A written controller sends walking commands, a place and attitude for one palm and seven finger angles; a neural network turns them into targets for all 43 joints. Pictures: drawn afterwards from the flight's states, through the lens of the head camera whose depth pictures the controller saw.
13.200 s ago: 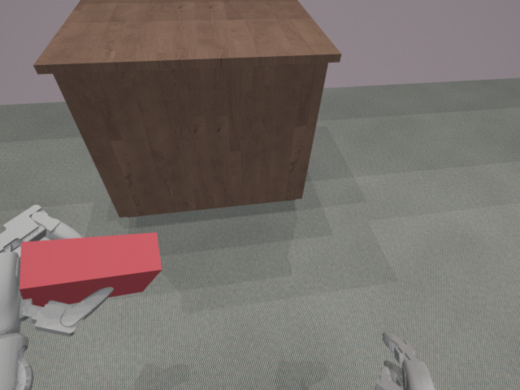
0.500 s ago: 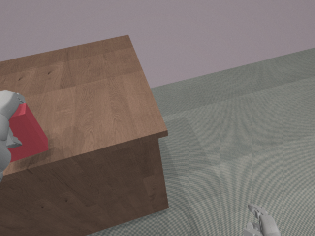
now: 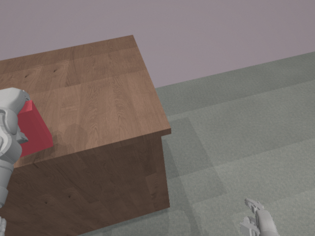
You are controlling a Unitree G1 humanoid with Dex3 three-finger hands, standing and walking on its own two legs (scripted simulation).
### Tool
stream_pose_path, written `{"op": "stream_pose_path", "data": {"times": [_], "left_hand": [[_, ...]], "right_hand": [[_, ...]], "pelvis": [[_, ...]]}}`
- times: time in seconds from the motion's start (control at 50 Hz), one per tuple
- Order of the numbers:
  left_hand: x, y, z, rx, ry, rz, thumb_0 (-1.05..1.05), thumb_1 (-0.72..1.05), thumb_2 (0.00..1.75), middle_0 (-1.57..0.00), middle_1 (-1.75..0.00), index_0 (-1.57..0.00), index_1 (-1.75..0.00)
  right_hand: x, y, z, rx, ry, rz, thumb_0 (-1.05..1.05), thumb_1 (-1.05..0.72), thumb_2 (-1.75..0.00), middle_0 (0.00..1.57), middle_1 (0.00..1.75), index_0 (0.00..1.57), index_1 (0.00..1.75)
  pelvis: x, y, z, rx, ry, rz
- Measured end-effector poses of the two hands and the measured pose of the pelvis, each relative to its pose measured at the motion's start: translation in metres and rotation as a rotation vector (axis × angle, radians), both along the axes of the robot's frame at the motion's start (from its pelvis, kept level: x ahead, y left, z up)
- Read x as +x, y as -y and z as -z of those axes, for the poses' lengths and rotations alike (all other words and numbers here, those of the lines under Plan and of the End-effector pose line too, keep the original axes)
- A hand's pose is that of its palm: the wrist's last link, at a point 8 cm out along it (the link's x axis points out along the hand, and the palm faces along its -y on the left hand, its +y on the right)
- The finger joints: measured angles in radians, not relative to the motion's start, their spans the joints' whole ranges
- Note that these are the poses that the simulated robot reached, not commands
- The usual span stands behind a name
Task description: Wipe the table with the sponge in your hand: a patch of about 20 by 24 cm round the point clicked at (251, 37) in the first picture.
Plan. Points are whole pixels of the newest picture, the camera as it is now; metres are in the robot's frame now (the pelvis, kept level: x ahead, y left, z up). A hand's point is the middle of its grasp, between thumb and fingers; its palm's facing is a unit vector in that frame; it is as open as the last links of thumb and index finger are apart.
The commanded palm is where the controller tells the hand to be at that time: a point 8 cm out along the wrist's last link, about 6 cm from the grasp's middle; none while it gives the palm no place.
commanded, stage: move the sponge above the wiping area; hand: left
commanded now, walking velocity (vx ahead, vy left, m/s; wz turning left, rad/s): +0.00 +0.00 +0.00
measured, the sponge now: (24, 137) +0.29 +0.39 +0.12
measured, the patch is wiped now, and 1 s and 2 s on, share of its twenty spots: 0.00 0.00 0.00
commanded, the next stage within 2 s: lower the sponge onto the table in 1.42 s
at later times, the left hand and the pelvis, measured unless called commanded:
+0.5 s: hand (15, 127) +0.29 +0.39 +0.16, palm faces -0.11 +0.00 -0.99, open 9.2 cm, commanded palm +0.28 +0.36 +0.25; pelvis +0.01 +0.00 +0.00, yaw -1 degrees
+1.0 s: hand (24, 123) +0.30 +0.37 +0.17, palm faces -0.14 +0.02 -0.99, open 9.1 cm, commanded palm +0.29 +0.36 +0.25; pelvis +0.01 +0.00 +0.00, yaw -1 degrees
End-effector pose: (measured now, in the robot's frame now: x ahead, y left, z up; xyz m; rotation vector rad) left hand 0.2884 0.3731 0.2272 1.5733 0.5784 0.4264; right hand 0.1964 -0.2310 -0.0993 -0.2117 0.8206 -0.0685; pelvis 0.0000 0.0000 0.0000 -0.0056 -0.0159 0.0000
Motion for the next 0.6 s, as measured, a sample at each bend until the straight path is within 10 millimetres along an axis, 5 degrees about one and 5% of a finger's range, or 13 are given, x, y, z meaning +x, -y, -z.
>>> {"op": "stream_pose_path", "data": {"times": [0.08, 0.18, 0.34, 0.46, 0.54, 0.6], "left_hand": [[0.015, 0.025, 0.025, -0.034, -0.092, 0.18, 0.0, -0.43, 1.05, -0.82, -1.41, -0.82, -1.41], [0.031, 0.053, 0.004, 0.024, 0.062, 0.415, 0.0, -0.42, 1.05, -0.82, -1.41, -0.83, -1.41], [0.022, 0.022, -0.034, 0.057, 0.254, 0.187, 0.0, -0.42, 1.05, -0.82, -1.41, -0.82, -1.41], [-0.007, -0.003, -0.004, -0.007, 0.058, -0.008, 0.0, -0.42, 1.05, -0.82, -1.41, -0.82, -1.41], [-0.012, 0.01, 0.022, -0.049, -0.038, 0.097, 0.0, -0.42, 1.05, -0.82, -1.41, -0.83, -1.41], [-0.006, 0.03, 0.024, -0.025, -0.011, 0.249, 0.0, -0.43, 1.05, -0.82, -1.41, -0.83, -1.41]], "right_hand": [[-0.004, 0.006, -0.003, -0.049, 0.005, 0.004, 0.01, -0.9, -0.89, 0.21, 0.3, 0.21, 0.3], [-0.013, 0.012, -0.007, -0.072, 0.002, 0.038, 0.01, -0.9, -0.89, 0.21, 0.3, 0.21, 0.3], [-0.019, 0.013, 0.009, 0.008, -0.065, 0.055, 0.01, -0.9, -0.89, 0.2, 0.3, 0.2, 0.3], [-0.007, 0.011, 0.012, 0.013, -0.064, 0.036, 0.01, -0.9, -0.89, 0.21, 0.3, 0.2, 0.3], [0.006, 0.008, 0.003, -0.041, -0.022, 0.001, 0.01, -0.91, -0.89, 0.21, 0.3, 0.2, 0.3], [0.016, 0.003, -0.007, -0.072, 0.024, -0.017, 0.01, -0.91, -0.89, 0.21, 0.3, 0.2, 0.3]], "pelvis": [[0.001, 0.001, 0.0, -0.001, 0.002, -0.007], [0.005, 0.003, 0.001, -0.003, 0.008, 0.014], [0.012, -0.001, 0.0, 0.002, -0.003, 0.051], [0.014, -0.002, 0.001, 0.004, -0.007, 0.027], [0.012, 0.0, 0.002, 0.001, 0.002, 0.0], [0.01, 0.002, 0.002, -0.003, 0.012, -0.008]]}}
